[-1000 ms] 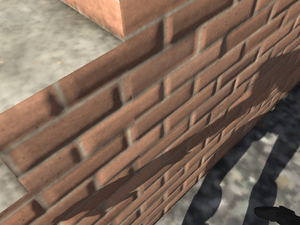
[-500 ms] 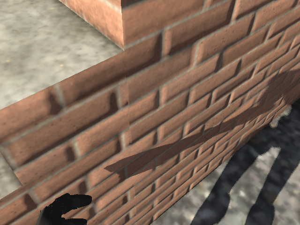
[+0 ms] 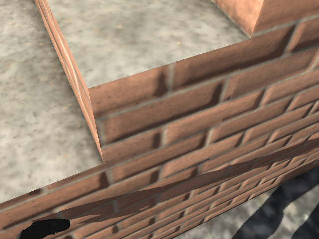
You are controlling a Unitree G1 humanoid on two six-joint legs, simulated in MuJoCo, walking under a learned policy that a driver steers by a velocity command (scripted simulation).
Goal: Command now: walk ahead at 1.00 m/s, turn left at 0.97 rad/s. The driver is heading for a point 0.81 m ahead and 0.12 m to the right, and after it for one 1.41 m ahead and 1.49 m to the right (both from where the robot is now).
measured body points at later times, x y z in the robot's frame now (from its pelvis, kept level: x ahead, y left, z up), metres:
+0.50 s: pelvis -0.04 +0.04 +0.02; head -0.04 +0.04 +0.47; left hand +0.13 +0.29 -0.08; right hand +0.21 -0.17 -0.04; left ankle +0.04 +0.05 -0.73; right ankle -0.07 -0.09 -0.73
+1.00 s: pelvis -0.09 +0.04 +0.00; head -0.10 +0.07 +0.45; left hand +0.00 +0.30 -0.15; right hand -0.03 -0.24 -0.11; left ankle -0.03 +0.11 -0.73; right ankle -0.07 -0.10 -0.73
